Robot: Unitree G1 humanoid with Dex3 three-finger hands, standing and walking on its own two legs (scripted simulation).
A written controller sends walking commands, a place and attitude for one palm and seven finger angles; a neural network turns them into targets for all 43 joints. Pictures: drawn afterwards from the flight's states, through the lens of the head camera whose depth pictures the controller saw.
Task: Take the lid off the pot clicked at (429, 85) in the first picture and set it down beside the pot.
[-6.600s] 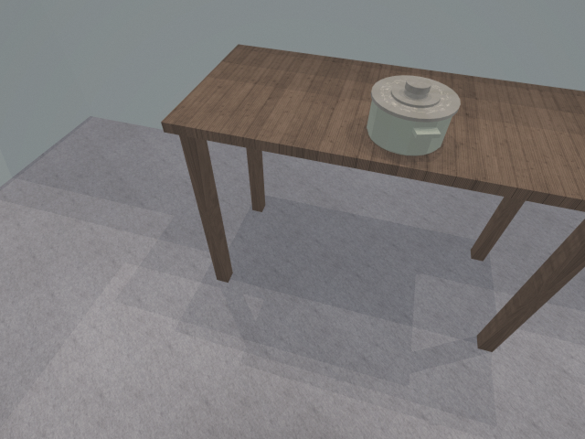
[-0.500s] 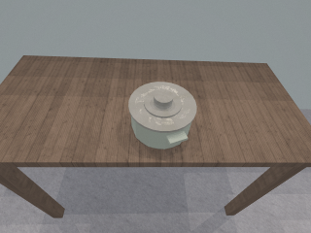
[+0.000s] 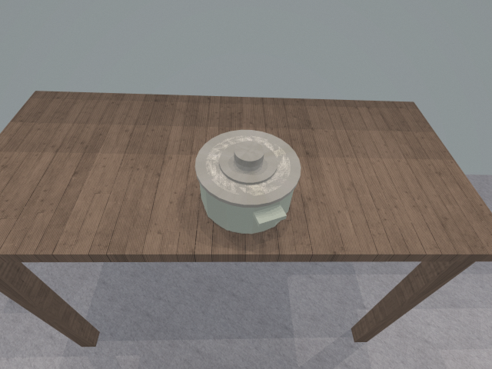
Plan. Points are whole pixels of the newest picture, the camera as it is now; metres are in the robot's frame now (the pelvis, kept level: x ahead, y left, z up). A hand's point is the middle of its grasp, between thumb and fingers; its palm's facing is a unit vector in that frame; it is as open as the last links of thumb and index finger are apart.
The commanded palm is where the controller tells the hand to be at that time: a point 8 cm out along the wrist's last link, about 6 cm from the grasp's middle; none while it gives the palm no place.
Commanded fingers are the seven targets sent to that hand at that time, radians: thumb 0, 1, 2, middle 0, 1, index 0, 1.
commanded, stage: shuffle to correct the standing spot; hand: left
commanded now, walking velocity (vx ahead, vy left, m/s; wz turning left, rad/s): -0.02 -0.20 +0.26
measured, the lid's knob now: (249, 153) +0.46 +0.03 +0.11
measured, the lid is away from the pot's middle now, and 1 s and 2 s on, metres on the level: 0.00 0.00 0.00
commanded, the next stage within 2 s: come to a stop and stand still in 0.88 s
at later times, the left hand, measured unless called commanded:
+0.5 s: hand out of the picture -0.07 +0.11 -0.18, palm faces +0.10 -0.99 -0.12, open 7.4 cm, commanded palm none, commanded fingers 0.00 0.90 0.90 -0.20 -0.30 -0.20 -0.30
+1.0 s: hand out of the picture +0.01 +0.09 -0.21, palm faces +0.09 -0.96 -0.25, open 7.3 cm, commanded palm none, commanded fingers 0.00 0.90 0.90 -0.20 -0.30 -0.20 -0.30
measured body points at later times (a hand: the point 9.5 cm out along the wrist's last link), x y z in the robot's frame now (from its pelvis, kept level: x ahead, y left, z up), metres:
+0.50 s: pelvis -0.01 -0.02 +0.00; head +0.01 -0.01 +0.45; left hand -0.07 +0.16 -0.17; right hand -0.03 -0.22 -0.16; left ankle -0.06 +0.07 -0.74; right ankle -0.04 -0.08 -0.74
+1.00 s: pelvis -0.01 -0.11 -0.03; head +0.04 -0.09 +0.42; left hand +0.00 +0.14 -0.19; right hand -0.01 -0.34 -0.18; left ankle -0.06 +0.05 -0.74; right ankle -0.03 -0.28 -0.74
